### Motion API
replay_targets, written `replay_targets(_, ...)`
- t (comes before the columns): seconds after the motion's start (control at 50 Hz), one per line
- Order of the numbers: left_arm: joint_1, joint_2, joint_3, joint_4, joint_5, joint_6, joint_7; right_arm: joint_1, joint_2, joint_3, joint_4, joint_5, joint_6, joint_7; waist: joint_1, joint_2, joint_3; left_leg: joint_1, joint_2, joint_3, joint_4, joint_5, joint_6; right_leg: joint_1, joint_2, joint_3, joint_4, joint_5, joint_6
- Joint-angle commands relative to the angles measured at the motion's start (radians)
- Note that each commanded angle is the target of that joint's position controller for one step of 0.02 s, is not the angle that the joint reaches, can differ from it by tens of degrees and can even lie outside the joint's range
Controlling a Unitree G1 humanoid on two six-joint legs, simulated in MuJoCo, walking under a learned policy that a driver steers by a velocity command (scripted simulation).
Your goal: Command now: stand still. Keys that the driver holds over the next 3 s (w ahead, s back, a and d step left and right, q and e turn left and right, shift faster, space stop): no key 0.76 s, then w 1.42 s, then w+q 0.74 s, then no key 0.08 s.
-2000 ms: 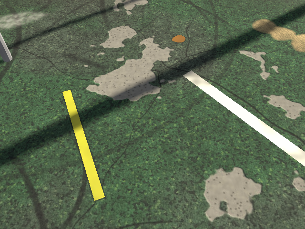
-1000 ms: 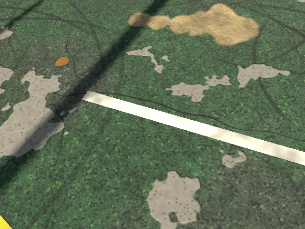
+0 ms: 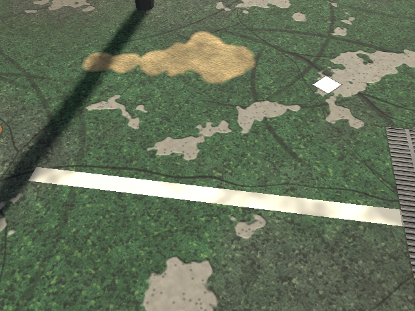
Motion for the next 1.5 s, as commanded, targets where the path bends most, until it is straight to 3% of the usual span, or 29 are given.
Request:
replay_targets(0.02, -0.009, 0.12, 0.03, -0.034, -0.002, -0.013, 0.005, 0.003, -0.116, -0.022, -0.018, 0.001, -0.008, -0.007, 0.0, -0.015, -0.038, 0.011, 0.0, 0.002, -0.034, 0.163, 0.011, -0.006, -0.085, 0.081, -0.092, 0.266, -0.024)
replay_targets(0.36, 0.029, 0.114, 0.02, 0.109, -0.009, -0.012, 0.019, 0.034, -0.086, -0.015, 0.074, 0.004, -0.001, -0.016, 0.002, -0.004, -0.007, -0.007, -0.017, 0.015, -0.039, 0.146, 0.024, -0.019, -0.057, 0.039, -0.086, 0.226, -0.003)
replay_targets(0.76, 0.063, 0.086, 0.004, 0.219, -0.014, -0.011, 0.026, 0.103, -0.039, -0.001, 0.124, 0.005, 0.002, -0.022, 0.008, 0.0, 0.015, -0.029, -0.032, 0.023, -0.035, 0.124, 0.034, -0.036, -0.046, 0.017, -0.088, 0.183, 0.008)
replay_targets(0.8, 0.084, 0.089, 0.007, 0.235, -0.02, -0.006, 0.03, 0.128, -0.023, 0.001, 0.138, 0.012, 0.004, -0.025, 0.012, -0.016, 0.005, -0.044, -0.071, 0.065, 0.001, -0.101, 0.046, -0.044, -0.029, 0.011, -0.101, -0.116, -0.01)
replay_targets(0.84, 0.091, 0.122, 0.018, 0.228, -0.029, -0.007, 0.033, 0.107, -0.023, -0.001, 0.117, 0.017, -0.002, -0.027, 0.024, -0.057, 0.082, -0.146, -0.092, 0.081, 0.074, -0.321, 0.073, -0.123, -0.07, 0.083, -0.147, -0.456, -0.058)
replay_targets(0.86, 0.11, 0.136, 0.023, 0.227, -0.032, -0.015, 0.031, 0.091, -0.012, 0.002, 0.102, 0.016, -0.013, -0.024, 0.035, -0.091, 0.116, -0.204, -0.093, 0.082, 0.124, -0.327, 0.082, -0.134, -0.121, 0.159, -0.185, -0.533, -0.088)
replay_targets(0.9, 0.163, 0.179, 0.041, 0.237, -0.04, -0.036, 0.024, 0.082, 0.027, 0.01, 0.082, 0.021, -0.046, -0.006, 0.05, -0.197, 0.119, -0.266, -0.086, 0.083, 0.296, -0.216, 0.096, -0.104, -0.266, 0.371, -0.282, -0.599, -0.172)
replay_targets(0.92, 0.156, 0.18, 0.044, 0.233, -0.041, -0.044, 0.023, 0.078, 0.025, 0.009, 0.074, 0.027, -0.062, 0.004, 0.043, -0.199, 0.132, -0.263, -0.06, 0.049, 0.34, -0.209, 0.117, -0.137, -0.308, 0.436, -0.307, -0.583, -0.2)
replay_targets(0.96, 0.058, 0.159, 0.038, 0.198, -0.048, -0.052, 0.018, 0.139, 0.034, 0.008, 0.083, 0.039, -0.085, 0.02, -0.024, -0.18, 0.145, -0.15, -0.044, 0.044, 0.188, -0.218, 0.164, -0.205, -0.288, 0.371, -0.273, -0.487, -0.174)
replay_targets(0.98, -0.011, 0.143, 0.033, 0.175, -0.054, -0.051, 0.015, 0.229, 0.03, 0.002, 0.119, 0.037, -0.091, 0.022, -0.075, -0.141, 0.139, 0.021, -0.064, 0.056, 0.028, -0.136, 0.174, -0.287, -0.218, 0.263, -0.206, -0.396, -0.127)
replay_targets(1.0, -0.044, 0.105, 0.024, 0.157, -0.048, -0.056, 0.013, 0.326, -0.009, -0.013, 0.156, 0.024, -0.092, 0.023, -0.101, -0.033, 0.102, 0.169, -0.023, -0.037, -0.035, -0.08, 0.169, -0.364, -0.13, 0.136, -0.02, -0.24, -0.075)
replay_targets(1.02, -0.063, 0.037, 0.006, 0.13, -0.037, -0.069, 0.011, 0.457, -0.116, -0.042, 0.177, 0.024, -0.094, 0.023, -0.13, 0.235, 0.034, 0.292, 0.18, -0.379, -0.207, -0.231, 0.243, -0.49, -0.007, -0.052, 0.331, -0.158, -0.001)
replay_targets(1.04, -0.07, 0.055, 0.013, 0.101, -0.048, -0.089, 0.014, 0.486, -0.169, -0.046, 0.175, 0.01, -0.107, 0.038, -0.117, 0.308, 0.041, 0.284, 0.332, -0.702, -0.306, -0.298, 0.346, -0.611, 0.014, -0.004, 0.545, -0.282, -0.001)
replay_targets(1.06, -0.052, 0.081, 0.019, 0.111, -0.062, -0.102, 0.009, 0.393, -0.098, -0.026, 0.147, 0.007, -0.118, 0.038, -0.062, 0.166, 0.106, 0.256, 0.332, -0.656, -0.294, -0.277, 0.344, -0.676, -0.055, 0.052, 0.675, -0.219, -0.021)
replay_targets(1.08, -0.021, 0.077, 0.019, 0.13, -0.064, -0.112, -0.002, 0.34, -0.053, -0.015, 0.123, 0.011, -0.125, 0.04, -0.039, 0.119, 0.121, 0.252, 0.279, -0.527, -0.288, -0.22, 0.307, -0.696, -0.09, 0.051, 0.702, -0.114, -0.04)
replay_targets(1.12, -0.047, 0.1, 0.034, 0.136, -0.045, -0.124, -0.01, 0.3, -0.028, -0.005, 0.103, 0.015, -0.119, 0.046, -0.028, 0.087, 0.112, 0.271, 0.207, -0.334, -0.296, 0.011, 0.248, -0.697, -0.136, 0.017, 0.634, 0.023, -0.049)
replay_targets(1.14, -0.065, 0.096, 0.038, 0.132, -0.038, -0.125, -0.018, 0.322, 0.003, 0.004, 0.106, 0.01, -0.11, 0.044, -0.034, 0.098, 0.093, 0.272, 0.17, -0.253, -0.293, 0.143, 0.229, -0.665, -0.144, -0.006, 0.598, 0.058, -0.042)
replay_targets(1.16, -0.076, 0.073, 0.035, 0.13, -0.037, -0.123, -0.026, 0.35, 0.009, 0.008, 0.11, 0.005, -0.102, 0.04, -0.037, 0.111, 0.075, 0.276, 0.152, -0.202, -0.288, 0.247, 0.226, -0.646, -0.141, -0.029, 0.567, 0.084, -0.032)
replay_targets(1.22, -0.195, 0.017, 0.017, 0.081, -0.036, -0.111, -0.035, 0.359, -0.024, 0.006, 0.094, 0.0, -0.086, 0.02, -0.049, 0.085, 0.089, 0.211, 0.128, -0.117, -0.312, 0.341, 0.239, -0.602, -0.122, -0.071, 0.38, 0.168, 0.007)
replay_targets(1.26, -0.289, 0.003, 0.005, 0.044, -0.039, -0.111, -0.039, 0.359, -0.053, 0.001, 0.083, 0.0, -0.083, 0.01, -0.065, 0.091, 0.11, 0.135, 0.113, -0.081, -0.343, 0.319, 0.239, -0.515, -0.09, -0.099, 0.226, 0.244, 0.018)
replay_targets(1.3, -0.339, 0.018, 0.002, 0.022, -0.043, -0.109, -0.046, 0.383, -0.072, -0.007, 0.088, 0.008, -0.085, 0.006, -0.069, 0.109, 0.127, 0.118, 0.131, -0.071, -0.367, 0.313, 0.248, -0.458, -0.073, -0.112, 0.148, 0.282, 0.013)
replay_targets(1.36, -0.369, 0.052, 0.008, -0.007, -0.047, -0.113, -0.056, 0.378, -0.077, -0.019, 0.093, 0.022, -0.084, 0.005, -0.038, 0.108, 0.133, 0.202, 0.174, -0.055, -0.335, 0.41, 0.234, -0.433, -0.072, -0.085, 0.068, 0.287, -0.027)
replay_targets(1.4, -0.297, 0.098, 0.029, 0.001, -0.045, -0.118, -0.058, 0.348, -0.099, -0.03, 0.083, 0.017, -0.076, 0.005, 0.024, 0.13, 0.054, 0.265, 0.188, -0.032, -0.215, 0.726, 0.211, -0.308, -0.034, -0.1, 0.059, 0.249, -0.062)
replay_targets(1.42, -0.182, 0.13, 0.048, 0.032, -0.046, -0.117, -0.053, 0.33, -0.106, -0.035, 0.076, 0.011, -0.067, 0.005, 0.086, 0.147, -0.027, 0.268, 0.177, -0.011, -0.079, 0.902, 0.196, -0.165, -0.002, -0.118, 0.068, 0.23, -0.085)
replay_targets(1.44, -0.014, 0.169, 0.072, 0.085, -0.05, -0.112, -0.045, 0.314, -0.1, -0.032, 0.064, 0.006, -0.058, 0.007, 0.165, 0.141, -0.128, 0.2, 0.137, 0.014, 0.119, 0.948, 0.169, 0.055, 0.008, -0.12, 0.058, 0.239, -0.114)
replay_targets(1.46, 0.168, 0.232, 0.091, 0.125, -0.038, -0.104, -0.033, 0.31, -0.071, -0.018, 0.036, -0.008, -0.059, 0.01, 0.221, 0.044, -0.257, -0.046, 0.087, 0.028, 0.427, 0.642, 0.143, 0.37, -0.175, 0.098, 0.077, 0.16, -0.175)
replay_targets(1.48, 0.24, 0.288, 0.098, 0.151, -0.022, -0.102, -0.04, 0.456, 0.11, 0.028, 0.031, 0.001, -0.081, 0.027, 0.123, -0.256, -0.438, -0.391, -0.127, -0.017, 0.805, -0.209, 0.083, 0.655, -0.438, 0.642, -0.081, -0.101, -0.362)
replay_targets(1.5, 0.192, 0.188, 0.072, 0.154, -0.028, -0.106, -0.043, 0.364, 0.01, 0.006, 0.03, 0.033, -0.113, 0.031, 0.155, -0.179, -0.361, -0.502, -0.102, -0.144, 0.939, -0.293, 0.109, 0.576, -0.407, 0.742, -0.213, -0.184, -0.326)
Next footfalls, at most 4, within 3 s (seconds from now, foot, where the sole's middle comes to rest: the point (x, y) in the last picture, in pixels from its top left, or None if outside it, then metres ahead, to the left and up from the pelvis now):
1.46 right None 0.42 -0.07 -0.78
1.98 left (164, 253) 0.72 0.18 -0.78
2.52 right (223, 183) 1.03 -0.04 -0.78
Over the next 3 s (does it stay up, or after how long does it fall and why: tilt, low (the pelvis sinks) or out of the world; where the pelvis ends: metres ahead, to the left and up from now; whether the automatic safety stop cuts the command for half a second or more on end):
stays up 1.08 0.11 -0.01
